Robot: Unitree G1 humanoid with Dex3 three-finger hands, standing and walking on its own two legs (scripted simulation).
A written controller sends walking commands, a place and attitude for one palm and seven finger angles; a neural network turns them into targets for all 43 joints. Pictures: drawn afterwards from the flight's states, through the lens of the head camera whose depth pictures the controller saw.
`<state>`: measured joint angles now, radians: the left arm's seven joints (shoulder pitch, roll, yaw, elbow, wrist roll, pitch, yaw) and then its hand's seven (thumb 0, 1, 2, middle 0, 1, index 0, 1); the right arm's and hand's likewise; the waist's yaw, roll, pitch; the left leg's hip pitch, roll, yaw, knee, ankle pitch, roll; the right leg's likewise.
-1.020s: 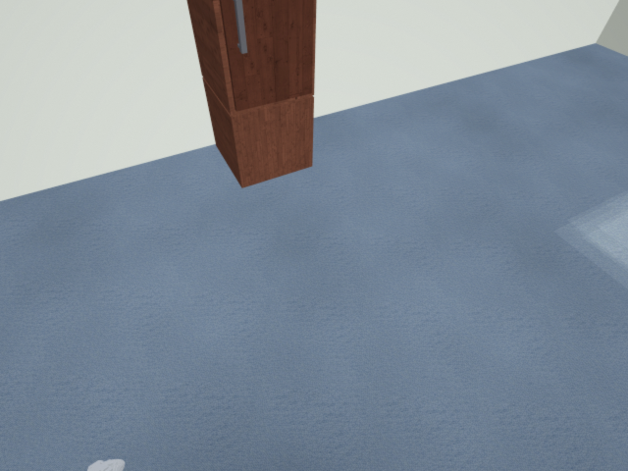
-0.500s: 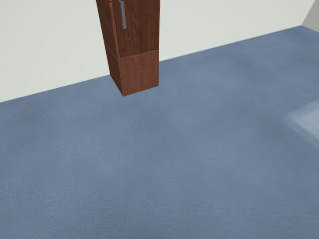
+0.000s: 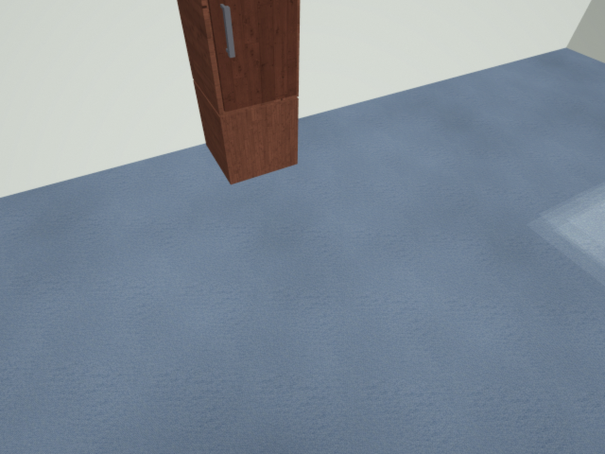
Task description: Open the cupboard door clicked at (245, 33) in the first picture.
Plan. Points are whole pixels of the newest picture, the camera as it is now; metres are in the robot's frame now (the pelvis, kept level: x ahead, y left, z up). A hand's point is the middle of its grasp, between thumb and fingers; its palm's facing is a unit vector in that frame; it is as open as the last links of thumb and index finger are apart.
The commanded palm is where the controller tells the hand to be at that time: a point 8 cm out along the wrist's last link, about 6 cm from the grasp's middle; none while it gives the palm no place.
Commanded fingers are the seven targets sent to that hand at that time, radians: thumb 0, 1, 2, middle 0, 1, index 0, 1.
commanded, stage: look at it before walking up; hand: left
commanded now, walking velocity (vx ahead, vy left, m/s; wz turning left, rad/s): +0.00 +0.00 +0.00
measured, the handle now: (227, 31) +1.47 +0.37 -0.03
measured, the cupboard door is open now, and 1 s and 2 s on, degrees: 0 0 0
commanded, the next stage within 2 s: walk to a spot facing it in 0.42 s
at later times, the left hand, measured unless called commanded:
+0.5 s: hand out of the picture +0.07 +0.25 -0.16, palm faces -0.02 -0.94 -0.33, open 7.4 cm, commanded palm none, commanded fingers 0.00 0.90 0.90 -0.20 -0.30 -0.20 -0.30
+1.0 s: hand out of the picture +0.07 +0.13 -0.17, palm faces -0.06 -0.98 -0.18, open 7.4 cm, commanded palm none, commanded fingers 0.00 0.90 0.90 -0.20 -0.30 -0.20 -0.30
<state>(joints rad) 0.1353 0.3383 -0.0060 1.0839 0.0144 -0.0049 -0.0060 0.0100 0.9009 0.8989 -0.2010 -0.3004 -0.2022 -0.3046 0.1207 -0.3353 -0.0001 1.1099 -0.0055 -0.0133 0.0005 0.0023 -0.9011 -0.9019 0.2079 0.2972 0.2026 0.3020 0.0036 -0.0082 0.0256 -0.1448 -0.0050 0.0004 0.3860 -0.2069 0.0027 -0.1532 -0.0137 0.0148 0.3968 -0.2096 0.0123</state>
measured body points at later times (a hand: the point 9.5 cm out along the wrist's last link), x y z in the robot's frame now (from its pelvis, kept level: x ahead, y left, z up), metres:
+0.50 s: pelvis +0.00 +0.00 +0.00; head +0.01 +0.00 +0.45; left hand +0.07 +0.29 -0.13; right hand +0.08 -0.30 -0.13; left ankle +0.00 +0.12 -0.74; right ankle +0.00 -0.13 -0.74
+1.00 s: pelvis +0.10 -0.04 -0.01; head +0.11 -0.05 +0.44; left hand +0.07 +0.18 -0.16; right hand +0.08 -0.28 -0.17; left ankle +0.10 +0.09 -0.67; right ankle +0.03 -0.12 -0.74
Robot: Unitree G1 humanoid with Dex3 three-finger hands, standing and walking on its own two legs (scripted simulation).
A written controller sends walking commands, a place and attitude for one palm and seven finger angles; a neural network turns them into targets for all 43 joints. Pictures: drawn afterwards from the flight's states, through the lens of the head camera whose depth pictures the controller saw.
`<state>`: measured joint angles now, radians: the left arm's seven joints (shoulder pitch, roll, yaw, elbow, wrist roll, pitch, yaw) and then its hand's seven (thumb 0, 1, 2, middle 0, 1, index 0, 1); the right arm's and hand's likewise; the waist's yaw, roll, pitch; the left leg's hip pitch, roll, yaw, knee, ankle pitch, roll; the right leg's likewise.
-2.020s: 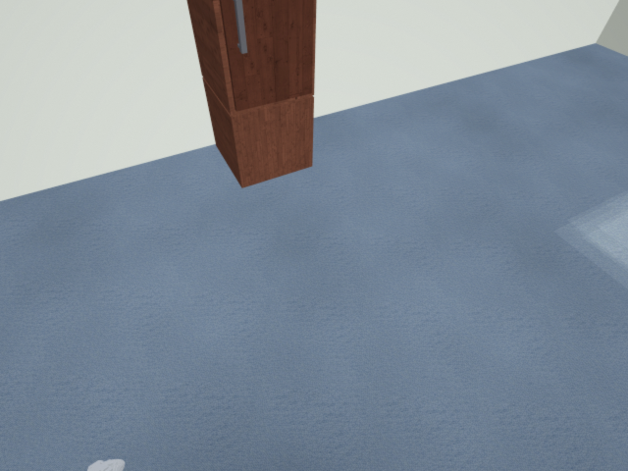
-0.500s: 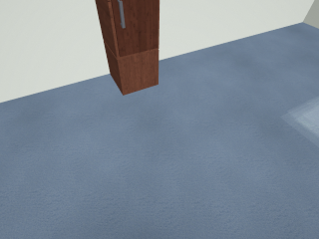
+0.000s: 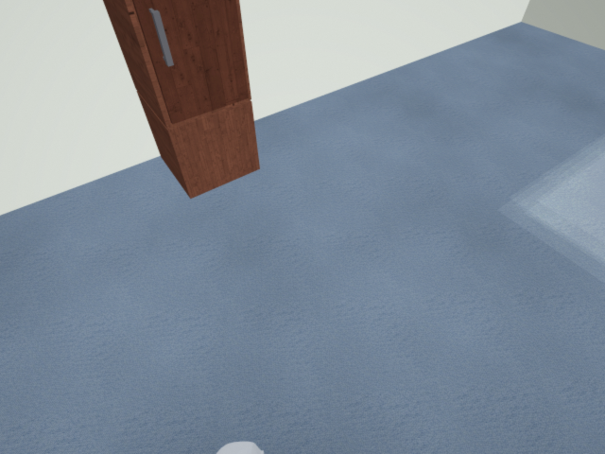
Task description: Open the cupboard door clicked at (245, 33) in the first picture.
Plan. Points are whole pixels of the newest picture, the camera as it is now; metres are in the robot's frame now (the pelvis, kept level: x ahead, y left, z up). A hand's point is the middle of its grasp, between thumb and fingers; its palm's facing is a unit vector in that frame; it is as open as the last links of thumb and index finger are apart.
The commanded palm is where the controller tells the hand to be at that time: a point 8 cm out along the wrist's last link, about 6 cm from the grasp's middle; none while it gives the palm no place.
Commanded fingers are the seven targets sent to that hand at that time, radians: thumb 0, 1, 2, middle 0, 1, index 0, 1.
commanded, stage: walk to a spot facing it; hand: left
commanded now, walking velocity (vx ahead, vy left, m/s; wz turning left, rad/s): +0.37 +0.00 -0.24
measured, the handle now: (160, 37) +1.29 +0.60 -0.02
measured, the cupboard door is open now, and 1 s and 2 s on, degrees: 0 0 0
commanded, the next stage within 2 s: turn to face it in 1.52 s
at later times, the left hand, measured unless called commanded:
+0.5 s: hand (185, 368) +0.27 +0.24 -0.17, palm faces -0.09 -0.98 -0.19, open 7.4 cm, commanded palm none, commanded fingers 0.00 0.90 0.90 -0.20 -0.30 -0.20 -0.30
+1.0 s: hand (254, 265) +0.50 +0.16 -0.17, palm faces -0.20 -0.96 -0.21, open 7.2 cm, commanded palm none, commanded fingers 0.00 0.90 0.90 -0.20 -0.30 -0.20 -0.30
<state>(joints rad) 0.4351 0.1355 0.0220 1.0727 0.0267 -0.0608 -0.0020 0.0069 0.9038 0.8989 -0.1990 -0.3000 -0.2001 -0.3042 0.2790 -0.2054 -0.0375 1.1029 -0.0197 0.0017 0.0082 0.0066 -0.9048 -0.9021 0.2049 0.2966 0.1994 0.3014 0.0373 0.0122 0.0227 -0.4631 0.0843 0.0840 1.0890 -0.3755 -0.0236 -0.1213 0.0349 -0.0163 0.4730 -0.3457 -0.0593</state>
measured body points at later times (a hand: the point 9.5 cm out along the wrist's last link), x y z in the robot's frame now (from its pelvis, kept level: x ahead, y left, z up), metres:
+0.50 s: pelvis +0.21 +0.06 +0.00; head +0.22 +0.07 +0.45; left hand +0.28 +0.29 -0.16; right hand +0.20 -0.19 -0.14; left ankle +0.23 +0.14 -0.74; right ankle +0.21 -0.07 -0.66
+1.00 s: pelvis +0.42 -0.02 +0.00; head +0.44 -0.02 +0.45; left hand +0.51 +0.21 -0.15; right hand +0.38 -0.25 -0.15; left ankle +0.50 +0.10 -0.69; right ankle +0.37 -0.11 -0.74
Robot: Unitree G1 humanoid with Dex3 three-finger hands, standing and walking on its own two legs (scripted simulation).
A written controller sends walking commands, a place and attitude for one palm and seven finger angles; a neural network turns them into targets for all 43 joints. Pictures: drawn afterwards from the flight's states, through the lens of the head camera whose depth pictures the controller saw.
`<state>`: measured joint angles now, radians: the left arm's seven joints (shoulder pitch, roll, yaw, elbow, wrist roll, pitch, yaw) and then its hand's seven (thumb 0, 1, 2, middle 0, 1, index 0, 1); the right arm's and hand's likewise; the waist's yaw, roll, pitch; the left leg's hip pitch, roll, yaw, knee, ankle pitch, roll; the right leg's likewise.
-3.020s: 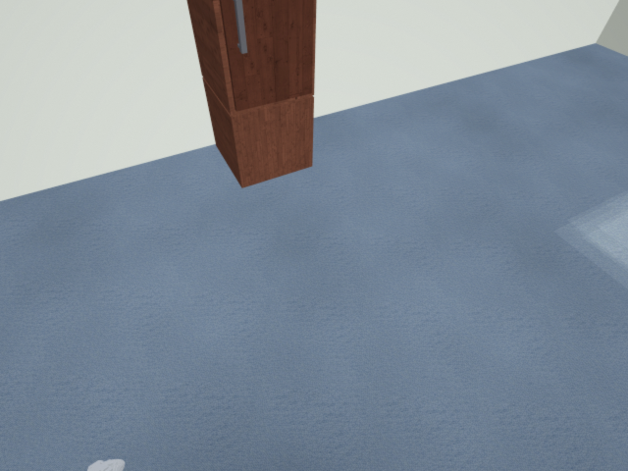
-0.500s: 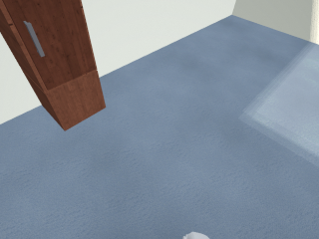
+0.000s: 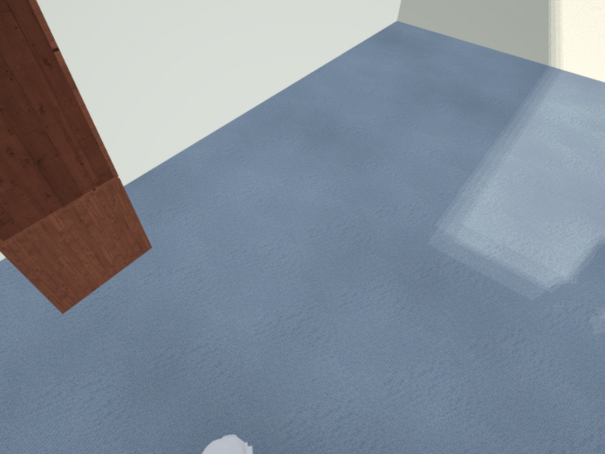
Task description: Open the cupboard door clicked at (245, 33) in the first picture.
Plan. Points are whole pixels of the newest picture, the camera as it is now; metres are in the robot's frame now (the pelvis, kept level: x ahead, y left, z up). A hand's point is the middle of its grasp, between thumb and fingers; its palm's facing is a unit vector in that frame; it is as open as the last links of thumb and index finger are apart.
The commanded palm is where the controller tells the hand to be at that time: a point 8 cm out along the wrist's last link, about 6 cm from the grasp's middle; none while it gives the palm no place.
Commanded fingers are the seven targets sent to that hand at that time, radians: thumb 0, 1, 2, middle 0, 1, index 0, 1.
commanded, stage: walk to a spot facing it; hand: left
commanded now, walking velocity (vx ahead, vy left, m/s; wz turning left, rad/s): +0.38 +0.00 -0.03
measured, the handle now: out of the picture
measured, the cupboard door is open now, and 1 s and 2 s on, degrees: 0 0 0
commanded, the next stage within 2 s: turn to face it in 0.52 s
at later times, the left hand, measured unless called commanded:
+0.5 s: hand (185, 351) +0.31 +0.22 -0.17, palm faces -0.08 -0.98 -0.17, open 7.3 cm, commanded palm none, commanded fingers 0.00 0.90 0.90 -0.20 -0.30 -0.20 -0.30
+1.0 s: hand (235, 253) +0.53 +0.16 -0.17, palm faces -0.03 -0.98 -0.19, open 7.2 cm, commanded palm none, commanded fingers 0.00 0.90 0.90 -0.20 -0.30 -0.20 -0.30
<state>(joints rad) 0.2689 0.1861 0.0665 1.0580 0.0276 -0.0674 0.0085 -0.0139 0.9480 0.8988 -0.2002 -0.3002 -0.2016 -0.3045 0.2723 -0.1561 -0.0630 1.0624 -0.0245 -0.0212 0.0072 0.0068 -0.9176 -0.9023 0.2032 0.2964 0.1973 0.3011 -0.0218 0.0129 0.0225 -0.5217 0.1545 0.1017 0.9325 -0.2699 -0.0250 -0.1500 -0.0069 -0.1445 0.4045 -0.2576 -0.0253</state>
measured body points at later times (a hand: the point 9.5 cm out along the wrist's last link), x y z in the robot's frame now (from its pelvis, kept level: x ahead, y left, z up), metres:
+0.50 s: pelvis +0.23 +0.05 +0.00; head +0.26 +0.05 +0.45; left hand +0.32 +0.27 -0.16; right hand +0.16 -0.16 -0.15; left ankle +0.16 +0.14 -0.74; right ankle +0.33 -0.11 -0.69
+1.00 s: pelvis +0.42 -0.01 -0.01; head +0.44 +0.00 +0.44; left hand +0.53 +0.22 -0.15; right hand +0.46 -0.25 -0.15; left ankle +0.48 +0.11 -0.71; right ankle +0.40 -0.10 -0.74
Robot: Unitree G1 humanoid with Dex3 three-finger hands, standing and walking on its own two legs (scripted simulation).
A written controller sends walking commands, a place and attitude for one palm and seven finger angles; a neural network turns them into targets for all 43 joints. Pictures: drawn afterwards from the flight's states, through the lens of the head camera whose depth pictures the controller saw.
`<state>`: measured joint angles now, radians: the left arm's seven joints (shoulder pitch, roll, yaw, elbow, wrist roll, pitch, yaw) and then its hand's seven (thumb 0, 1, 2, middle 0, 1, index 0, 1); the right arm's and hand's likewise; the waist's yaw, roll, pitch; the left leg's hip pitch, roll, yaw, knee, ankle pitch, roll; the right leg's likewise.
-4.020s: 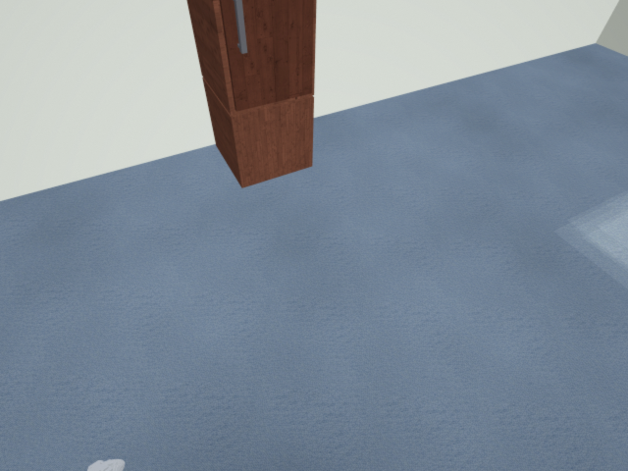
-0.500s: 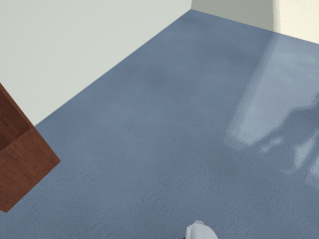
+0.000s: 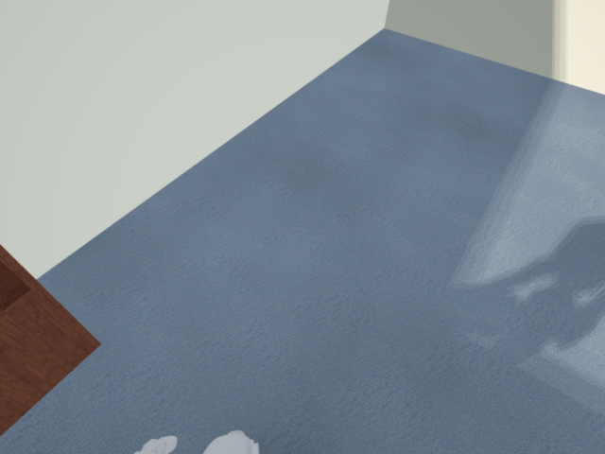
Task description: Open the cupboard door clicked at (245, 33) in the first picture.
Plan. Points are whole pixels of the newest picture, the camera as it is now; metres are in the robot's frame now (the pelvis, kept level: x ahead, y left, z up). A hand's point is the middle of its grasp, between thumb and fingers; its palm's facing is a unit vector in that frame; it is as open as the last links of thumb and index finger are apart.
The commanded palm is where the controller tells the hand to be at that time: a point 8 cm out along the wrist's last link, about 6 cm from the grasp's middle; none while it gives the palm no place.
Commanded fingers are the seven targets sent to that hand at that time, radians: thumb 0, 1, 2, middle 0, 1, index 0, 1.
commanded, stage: turn to face it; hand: left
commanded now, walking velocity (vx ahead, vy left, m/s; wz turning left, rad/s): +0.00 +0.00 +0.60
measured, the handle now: out of the picture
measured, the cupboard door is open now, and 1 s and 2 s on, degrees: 0 0 0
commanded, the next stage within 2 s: take the last steps up to it in 1.46 s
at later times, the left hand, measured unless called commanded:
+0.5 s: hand out of the picture +0.09 +0.23 -0.15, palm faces +0.28 -0.92 -0.28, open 7.4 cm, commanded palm none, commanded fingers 0.00 0.90 0.90 -0.20 -0.30 -0.20 -0.30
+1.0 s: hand out of the picture -0.07 +0.19 -0.18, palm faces +0.60 -0.76 -0.25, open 7.4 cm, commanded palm none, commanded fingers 0.00 0.90 0.90 -0.20 -0.30 -0.20 -0.30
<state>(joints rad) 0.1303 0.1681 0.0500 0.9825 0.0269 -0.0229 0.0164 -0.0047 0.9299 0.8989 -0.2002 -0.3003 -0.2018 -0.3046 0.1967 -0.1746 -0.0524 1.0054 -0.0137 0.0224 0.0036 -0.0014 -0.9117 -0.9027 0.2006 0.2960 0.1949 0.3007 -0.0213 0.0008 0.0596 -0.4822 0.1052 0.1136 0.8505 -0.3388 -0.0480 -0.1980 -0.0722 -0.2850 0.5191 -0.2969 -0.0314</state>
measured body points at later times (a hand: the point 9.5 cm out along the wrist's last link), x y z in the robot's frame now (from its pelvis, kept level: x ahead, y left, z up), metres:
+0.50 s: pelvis +0.04 +0.00 +0.00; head +0.09 +0.00 +0.45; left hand +0.08 +0.28 -0.13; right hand +0.17 -0.23 -0.14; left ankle +0.08 +0.11 -0.73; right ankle +0.07 -0.15 -0.71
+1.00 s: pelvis +0.02 -0.01 -0.01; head +0.05 +0.03 +0.43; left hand -0.10 +0.23 -0.16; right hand +0.28 -0.16 -0.13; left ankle -0.04 +0.08 -0.74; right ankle +0.08 -0.15 -0.71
